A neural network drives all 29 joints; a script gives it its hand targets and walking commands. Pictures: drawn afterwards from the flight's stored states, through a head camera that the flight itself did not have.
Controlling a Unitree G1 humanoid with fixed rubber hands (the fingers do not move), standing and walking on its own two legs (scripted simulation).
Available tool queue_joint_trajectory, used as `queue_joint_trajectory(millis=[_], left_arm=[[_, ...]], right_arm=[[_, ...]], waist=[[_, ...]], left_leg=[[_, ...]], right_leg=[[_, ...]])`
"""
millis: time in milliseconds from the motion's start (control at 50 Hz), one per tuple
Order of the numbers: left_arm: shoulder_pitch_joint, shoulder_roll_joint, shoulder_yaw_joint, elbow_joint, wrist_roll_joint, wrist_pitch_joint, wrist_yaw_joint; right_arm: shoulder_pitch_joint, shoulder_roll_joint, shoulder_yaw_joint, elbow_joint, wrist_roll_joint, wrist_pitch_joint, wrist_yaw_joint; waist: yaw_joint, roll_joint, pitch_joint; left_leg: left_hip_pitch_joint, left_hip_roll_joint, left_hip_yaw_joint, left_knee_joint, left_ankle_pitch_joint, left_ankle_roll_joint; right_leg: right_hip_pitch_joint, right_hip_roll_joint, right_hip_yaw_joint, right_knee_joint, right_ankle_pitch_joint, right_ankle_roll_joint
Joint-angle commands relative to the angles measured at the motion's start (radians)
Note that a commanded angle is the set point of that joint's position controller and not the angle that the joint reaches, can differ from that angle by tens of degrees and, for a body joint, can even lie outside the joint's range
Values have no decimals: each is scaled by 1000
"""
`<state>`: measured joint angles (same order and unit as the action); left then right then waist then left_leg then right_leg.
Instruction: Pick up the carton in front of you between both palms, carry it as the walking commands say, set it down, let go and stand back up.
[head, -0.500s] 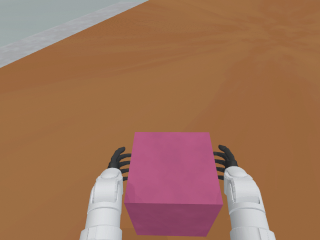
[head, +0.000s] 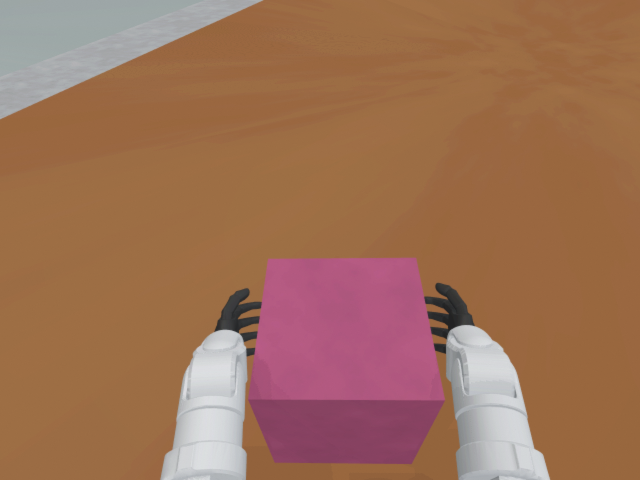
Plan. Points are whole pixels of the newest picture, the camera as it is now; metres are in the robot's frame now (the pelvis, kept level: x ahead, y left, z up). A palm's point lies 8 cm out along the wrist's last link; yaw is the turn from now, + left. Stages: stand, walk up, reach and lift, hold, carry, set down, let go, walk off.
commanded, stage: set down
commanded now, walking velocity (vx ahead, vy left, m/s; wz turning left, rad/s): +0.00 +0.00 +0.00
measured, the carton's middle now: (342, 364) +0.31 +0.00 -0.05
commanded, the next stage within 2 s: none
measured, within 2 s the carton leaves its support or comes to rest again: neither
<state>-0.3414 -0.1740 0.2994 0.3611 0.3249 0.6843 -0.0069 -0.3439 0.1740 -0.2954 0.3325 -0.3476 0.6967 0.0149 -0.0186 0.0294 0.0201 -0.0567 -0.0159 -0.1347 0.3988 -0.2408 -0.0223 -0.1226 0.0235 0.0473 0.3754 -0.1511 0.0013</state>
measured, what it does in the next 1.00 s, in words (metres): lowers itself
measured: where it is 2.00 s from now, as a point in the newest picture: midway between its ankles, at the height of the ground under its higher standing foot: outside the picture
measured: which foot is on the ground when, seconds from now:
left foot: down 0.00-1.00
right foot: down 0.00-1.00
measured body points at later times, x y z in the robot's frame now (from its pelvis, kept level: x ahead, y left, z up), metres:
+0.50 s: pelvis -0.03 +0.01 -0.07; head +0.17 -0.02 +0.33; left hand +0.36 +0.10 -0.16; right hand +0.33 -0.20 -0.16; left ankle +0.00 +0.14 -0.74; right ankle +0.04 -0.12 -0.74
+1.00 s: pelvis -0.07 +0.01 -0.20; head +0.17 -0.03 +0.18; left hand +0.41 +0.07 -0.29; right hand +0.35 -0.22 -0.29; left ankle +0.00 +0.14 -0.74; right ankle +0.04 -0.12 -0.74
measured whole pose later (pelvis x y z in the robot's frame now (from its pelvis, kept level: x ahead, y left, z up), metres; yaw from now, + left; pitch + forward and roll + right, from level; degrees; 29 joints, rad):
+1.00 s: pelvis -0.07 +0.01 -0.20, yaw +1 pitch +43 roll +2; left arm -0.90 -0.05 0.39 0.76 0.23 0.24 0.06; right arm -0.79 0.09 -0.53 0.56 -0.27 0.28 -0.04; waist -0.11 0.08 -0.22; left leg -1.72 -0.13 -0.09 1.47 -0.51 -0.05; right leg -1.80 0.07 0.11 1.43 -0.38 0.06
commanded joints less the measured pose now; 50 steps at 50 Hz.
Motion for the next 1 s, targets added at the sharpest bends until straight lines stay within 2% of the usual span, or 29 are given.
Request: queue_joint_trajectory(millis=[0,80,160,200,240,320,420,480,520,620,700,840,980], left_arm=[[-585,-958,-442,72,-220,-66,-243],[-631,-919,-299,207,-133,-136,-207],[-594,-812,-183,267,-53,-243,-156],[-566,-780,-175,275,-40,-308,-140],[-561,-785,-202,267,-44,-379,-128],[-603,-830,-323,247,-87,-508,-107],[-699,-840,-494,173,-148,-598,-93],[-734,-842,-560,144,-180,-593,-100],[-754,-845,-571,148,-190,-572,-112],[-847,-845,-522,214,-190,-497,-155],[-919,-828,-452,291,-183,-456,-180],[-1025,-792,-369,396,-181,-457,-179],[-1112,-773,-363,442,-198,-480,-140]], right_arm=[[-544,840,414,87,206,-71,267],[-616,753,263,204,116,-144,267],[-581,645,137,268,23,-238,245],[-536,626,122,283,5,-294,242],[-524,642,148,281,15,-356,248],[-572,704,264,262,82,-480,258],[-641,748,393,207,142,-567,243],[-665,770,440,177,172,-560,228],[-677,786,450,175,180,-539,223],[-748,821,421,226,177,-460,226],[-824,827,377,270,169,-414,219],[-938,809,326,300,173,-409,193],[-1029,764,311,298,203,-431,173]], waist=[[-30,8,-167],[-49,19,-130],[-62,3,-176],[-62,-3,-241],[-57,-3,-328],[-62,-4,-556],[-87,-30,-883],[-98,-26,-1027],[-103,-12,-1053],[-105,13,-989],[-109,2,-963],[-127,-16,-1022],[-151,6,-1105]], left_leg=[[-211,-79,54,-88,-19,11],[-289,-75,45,-36,-23,3],[-370,-91,49,51,83,-4],[-399,-100,54,94,151,-7],[-432,-108,59,145,219,-10],[-522,-121,65,262,332,-19],[-701,-139,87,428,368,-29],[-822,-154,105,507,305,-31],[-891,-162,116,548,228,-29],[-1089,-172,147,626,-24,-21],[-1247,-178,162,696,-138,-14],[-1430,-193,175,839,-172,-6],[-1496,-207,188,962,-176,-9]], right_leg=[[175,67,-11,-1,0,-2],[78,80,-22,63,-2,-15],[-64,87,-33,152,113,-15],[-128,88,-34,198,180,-11],[-190,89,-34,248,240,-8],[-279,91,-32,357,356,-2],[-342,87,-29,511,476,18],[-381,90,-34,585,462,29],[-449,95,-41,617,383,36],[-629,103,-51,669,118,36],[-710,100,-48,718,-1,41],[-830,103,-58,842,-23,54],[-969,114,-91,975,-7,65]])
